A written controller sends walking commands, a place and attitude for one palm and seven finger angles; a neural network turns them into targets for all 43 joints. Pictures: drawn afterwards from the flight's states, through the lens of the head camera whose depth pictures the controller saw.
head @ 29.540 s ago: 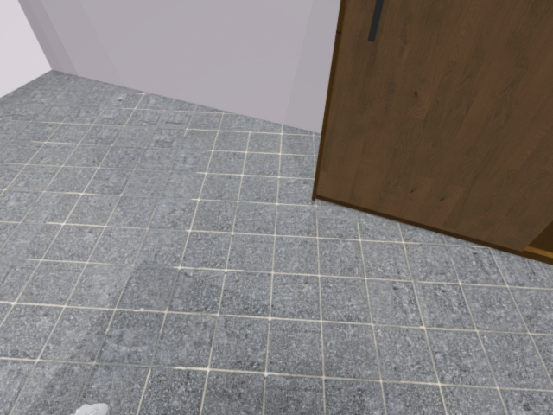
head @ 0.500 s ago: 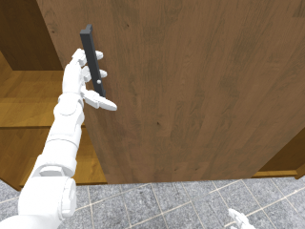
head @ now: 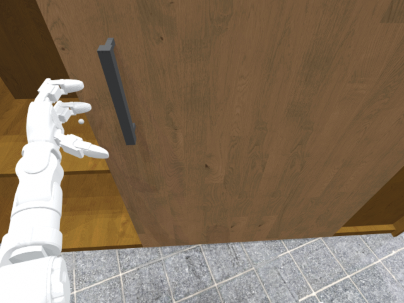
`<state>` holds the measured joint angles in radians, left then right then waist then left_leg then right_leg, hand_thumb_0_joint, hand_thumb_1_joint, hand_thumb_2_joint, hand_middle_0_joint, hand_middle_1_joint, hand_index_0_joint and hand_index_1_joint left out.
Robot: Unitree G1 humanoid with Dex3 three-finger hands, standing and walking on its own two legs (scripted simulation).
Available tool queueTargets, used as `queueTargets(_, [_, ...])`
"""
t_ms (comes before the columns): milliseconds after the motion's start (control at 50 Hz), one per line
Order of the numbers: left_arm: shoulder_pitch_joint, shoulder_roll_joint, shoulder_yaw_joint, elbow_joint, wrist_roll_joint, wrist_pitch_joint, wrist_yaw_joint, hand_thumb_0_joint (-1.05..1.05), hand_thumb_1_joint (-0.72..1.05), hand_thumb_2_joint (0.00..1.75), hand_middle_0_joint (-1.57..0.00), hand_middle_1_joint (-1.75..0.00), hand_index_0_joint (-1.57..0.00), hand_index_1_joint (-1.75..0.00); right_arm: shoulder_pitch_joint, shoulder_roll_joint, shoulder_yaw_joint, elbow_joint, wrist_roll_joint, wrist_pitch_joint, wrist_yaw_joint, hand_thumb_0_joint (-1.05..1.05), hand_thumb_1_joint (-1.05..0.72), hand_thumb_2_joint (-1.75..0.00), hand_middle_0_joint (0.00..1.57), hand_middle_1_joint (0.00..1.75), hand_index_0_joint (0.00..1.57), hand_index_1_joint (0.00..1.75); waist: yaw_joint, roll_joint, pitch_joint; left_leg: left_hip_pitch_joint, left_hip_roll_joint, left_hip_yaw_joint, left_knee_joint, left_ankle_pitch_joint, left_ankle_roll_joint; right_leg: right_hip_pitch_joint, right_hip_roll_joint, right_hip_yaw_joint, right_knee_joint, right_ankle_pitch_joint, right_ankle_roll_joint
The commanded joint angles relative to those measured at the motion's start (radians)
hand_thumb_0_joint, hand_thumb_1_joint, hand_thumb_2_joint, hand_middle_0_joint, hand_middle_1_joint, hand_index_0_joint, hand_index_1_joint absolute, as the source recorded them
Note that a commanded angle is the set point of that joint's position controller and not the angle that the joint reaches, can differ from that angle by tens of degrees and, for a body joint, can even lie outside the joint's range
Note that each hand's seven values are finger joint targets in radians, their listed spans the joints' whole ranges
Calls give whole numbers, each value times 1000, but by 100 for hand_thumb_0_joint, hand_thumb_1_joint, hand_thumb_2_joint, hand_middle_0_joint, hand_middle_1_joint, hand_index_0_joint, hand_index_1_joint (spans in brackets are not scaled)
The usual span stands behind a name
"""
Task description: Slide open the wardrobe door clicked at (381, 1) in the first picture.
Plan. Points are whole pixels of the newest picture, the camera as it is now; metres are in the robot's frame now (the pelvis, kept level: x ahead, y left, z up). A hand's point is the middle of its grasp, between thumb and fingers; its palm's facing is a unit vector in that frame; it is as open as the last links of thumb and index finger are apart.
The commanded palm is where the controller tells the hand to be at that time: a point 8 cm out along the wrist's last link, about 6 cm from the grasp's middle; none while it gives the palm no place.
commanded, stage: slip the hand off the handle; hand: left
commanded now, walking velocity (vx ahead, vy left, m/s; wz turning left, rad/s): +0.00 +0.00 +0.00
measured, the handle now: (121, 97) +0.47 +0.18 +0.18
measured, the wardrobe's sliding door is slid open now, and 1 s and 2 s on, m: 0.56 0.56 0.56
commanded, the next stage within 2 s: draw the hand back to the body in 0.62 s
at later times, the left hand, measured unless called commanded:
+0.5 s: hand (71, 163) +0.30 +0.22 +0.17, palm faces +0.20 -0.97 -0.11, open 14.7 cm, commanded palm +0.26 +0.26 +0.17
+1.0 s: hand (62, 180) +0.26 +0.21 +0.18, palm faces +0.11 -0.99 -0.05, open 14.7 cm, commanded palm +0.22 +0.26 +0.17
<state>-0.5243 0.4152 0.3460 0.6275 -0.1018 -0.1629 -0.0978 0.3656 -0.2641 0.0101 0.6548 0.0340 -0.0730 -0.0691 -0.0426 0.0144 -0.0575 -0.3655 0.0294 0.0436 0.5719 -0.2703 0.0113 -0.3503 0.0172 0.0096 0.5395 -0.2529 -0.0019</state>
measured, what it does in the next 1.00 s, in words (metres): stands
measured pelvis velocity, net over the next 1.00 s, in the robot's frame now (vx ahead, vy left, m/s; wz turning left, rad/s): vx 0.01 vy -0.02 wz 0.04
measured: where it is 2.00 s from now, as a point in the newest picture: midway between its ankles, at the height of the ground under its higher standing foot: outside the picture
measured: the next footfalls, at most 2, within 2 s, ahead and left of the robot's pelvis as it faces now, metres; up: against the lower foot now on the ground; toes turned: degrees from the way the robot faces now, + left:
none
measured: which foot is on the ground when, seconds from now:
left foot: down 0.00-1.00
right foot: down 0.00-1.00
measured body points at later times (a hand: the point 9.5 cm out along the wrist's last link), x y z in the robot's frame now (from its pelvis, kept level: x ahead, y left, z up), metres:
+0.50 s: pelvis +0.01 +0.00 +0.00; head -0.01 -0.01 +0.45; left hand +0.29 +0.28 +0.17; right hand +0.22 -0.20 -0.07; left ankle +0.01 +0.11 -0.73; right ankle +0.01 -0.12 -0.73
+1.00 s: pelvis +0.01 -0.02 +0.00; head -0.04 -0.04 +0.45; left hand +0.24 +0.26 +0.19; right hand +0.20 -0.23 -0.06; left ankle +0.01 +0.11 -0.73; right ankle +0.01 -0.12 -0.73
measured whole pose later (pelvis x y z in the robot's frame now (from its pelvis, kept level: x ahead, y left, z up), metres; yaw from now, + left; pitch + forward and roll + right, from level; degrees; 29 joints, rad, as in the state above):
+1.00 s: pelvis +0.01 -0.02 +0.00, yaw +2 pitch -3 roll +0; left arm 0.02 0.32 0.31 -0.11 -0.32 0.19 -0.26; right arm 0.24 -0.26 0.06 0.63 0.05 -0.22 -0.09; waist 0.06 0.06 -0.07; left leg -0.19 0.02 0.00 0.51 -0.26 -0.01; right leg -0.18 0.01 -0.03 0.51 -0.27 -0.02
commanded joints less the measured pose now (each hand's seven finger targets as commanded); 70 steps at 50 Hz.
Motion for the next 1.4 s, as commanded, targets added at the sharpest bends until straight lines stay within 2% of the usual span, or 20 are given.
queueTargets(0, [-340, 137, -46, -349, -63, -77, -72, 0, -55, 20, -25, -115, -25, -115, -76, -139, -51, -144, 12, -88, 0, 0, -90, -90, 20, 30, 20, 30, 23, 34, -273, 169, -21, -39, -60, 170, 33, 63, 14, -24, -61, 184, -26])
queueTargets(100, [-272, 78, -90, -468, -84, -21, -67, 0, -55, 20, -25, -115, -25, -115, -114, -136, -44, -143, 19, -121, -2, 0, -90, -90, 20, 30, 20, 30, 28, 50, -200, 176, -20, -67, -75, 132, 23, 18, 11, -42, -66, 125, -26])
queueTargets(140, [-256, 104, -74, -525, -74, -12, -38, 0, -55, 20, -25, -115, -25, -115, -128, -139, -40, -144, 15, -132, -5, 0, -90, -90, 20, 30, 20, 30, 34, 48, -202, 181, -19, -78, -78, 116, 22, 17, 11, -42, -65, 100, -27])
queueTargets(200, [-164, 70, -81, -599, -64, -5, -9, 0, -55, 20, -25, -115, -25, -115, -160, -122, -31, -156, 9, -146, 1, 0, -90, -90, 20, 30, 20, 30, 65, 49, -231, 191, -21, -77, -80, 158, 13, 53, 7, -48, -51, 125, -30])
queueTargets(240, [-102, 136, -10, -626, -59, 1, 8, 0, -55, 20, -25, -115, -25, -115, -168, -125, -29, -154, 3, -148, -1, 0, -90, -90, 20, 30, 20, 30, 88, 26, -249, 187, -20, -71, -79, 194, 12, 91, 8, -47, -46, 154, -31])
queueTargets(280, [-54, 71, -51, -683, -56, 13, 9, 0, -55, 20, -25, -115, -25, -115, -191, -106, -22, -166, 2, -153, 6, 0, -90, -90, 20, 30, 20, 30, 96, 47, -248, 200, -22, -62, -78, 235, 6, 107, 5, -51, -39, 194, -32])
queueTargets(320, [25, 85, -21, -700, -61, 37, 8, 0, -55, 20, -25, -115, -25, -115, -199, -103, -18, -166, 1, -150, 5, 0, -90, -90, 20, 30, 20, 30, 105, 15, -231, 190, -22, -55, -80, 256, 4, 131, 6, -54, -40, 226, -31])
queueTargets(480, [183, 33, -57, -884, -89, 104, -32, 0, -55, 20, -25, -115, -25, -115, -249, -85, -2, -190, 2, -145, -6, 0, -90, -90, 20, 30, 20, 30, 103, 38, -163, 202, -27, -43, -86, 237, 12, 138, 2, -55, -63, 232, -25])
queueTargets(680, [161, -8, -118, -922, -95, 102, -33, 0, -55, 20, -25, -115, -25, -115, -266, -80, 9, -162, 1, -178, -32, 0, -90, -90, 20, 30, 20, 30, 84, 18, -104, 196, -36, -61, -93, 128, 15, 89, -4, -53, -88, 113, -19])
queueTargets(720, [151, 14, -100, -919, -94, 100, -26, 0, -55, 20, -25, -115, -25, -115, -269, -81, 9, -158, -1, -184, -35, 0, -90, -90, 20, 30, 20, 30, 92, 26, -124, 196, -39, -61, -97, 115, 14, 97, -6, -49, -91, 99, -19])
queueTargets(740, [193, 55, -50, -778, -193, 202, -104, 0, -55, 20, -25, -115, -25, -115, -291, -112, 16, -147, 14, -185, -49, 0, -90, -90, 20, 30, 20, 30, 101, -23, -158, 190, -39, -56, -114, 82, 23, 162, -10, -42, -106, 103, -22])
queueTargets(800, [145, 154, 49, -884, -213, 298, -170, 0, -55, 20, -25, -115, -25, -115, -327, -93, 30, -181, 19, -199, -65, 0, -90, -90, 20, 30, 20, 30, 140, 16, -194, 203, -47, -50, -126, 160, 30, 225, -20, -37, -107, 190, -20])
queueTargets(940, [391, 67, 49, -942, -239, 287, -158, 0, -55, 20, -25, -115, -25, -115, -298, -92, 15, -201, 23, -219, -15, 0, -90, -90, 20, 30, 20, 30, 138, -37, -111, 194, -36, -34, -120, 198, 22, 192, -8, -51, -108, 237, -10])
queueTargets(1040, [317, 83, 34, -1003, -228, 326, -152, 0, -55, 20, -25, -115, -25, -115, -309, -102, 12, -203, 28, -223, -32, 0, -90, -90, 20, 30, 20, 30, 115, -4, -28, 190, -40, -37, -127, 75, 28, 107, -5, -36, -154, 52, -2])
queueTargets(1220, [336, 136, 87, -999, -237, 279, -176, 0, -37, 29, -24, -104, -24, -104, -305, -102, 19, -177, 23, -259, -58, 0, -90, -90, 20, 30, 20, 30, 126, 36, -74, 210, -43, -50, -135, 59, 27, 145, -12, -27, -161, 15, -7])
queueTargets(1240, [364, 224, 115, -1047, -100, 192, -14, 0, -33, 31, -24, -102, -24, -102, -319, -87, 6, -161, -23, -247, -42, 0, -90, -90, 20, 30, 20, 30, 131, -15, 49, 164, -50, -41, -139, 39, 22, 92, -28, 3, -255, -60, 1])
queueTargets(1260, [432, 110, 41, -982, -87, 158, 44, 0, -30, 32, -24, -100, -24, -100, -331, -78, 12, -148, -34, -239, -37, 0, -90, -90, 20, 30, 20, 30, 110, -48, 108, 155, -50, -40, -139, 12, 22, 77, -41, 0, -275, -110, 3])
queueTargets(1280, [502, 93, 26, -967, -64, 130, 80, 0, -26, 34, -24, -98, -24, -98, -314, -77, 7, -139, -31, -225, -31, 0, -90, -90, 20, 30, 20, 30, 109, -53, 116, 173, -39, -37, -148, -3, 23, 85, -43, -6, -276, -134, 2])
queueTargets(1320, [532, 77, -3, -1057, -33, 78, 122, 0, -19, 37, -24, -94, -24, -94, -315, -75, 2, -147, -34, -208, -25, 0, -90, -90, 20, 30, 20, 30, 114, 53, 23, 233, -38, -31, -176, 9, 24, 144, -41, -13, -249, -82, -5])
queueTargets(1380, [562, 110, 22, -1102, -4, 37, 167, 0, -8, 43, -23, -87, -23, -87, -308, -76, -5, -142, -41, -194, -27, 0, -90, -90, 20, 30, 20, 30, 117, 60, -18, 270, -32, -28, -204, 53, 24, 192, -32, -21, -242, -7, -8])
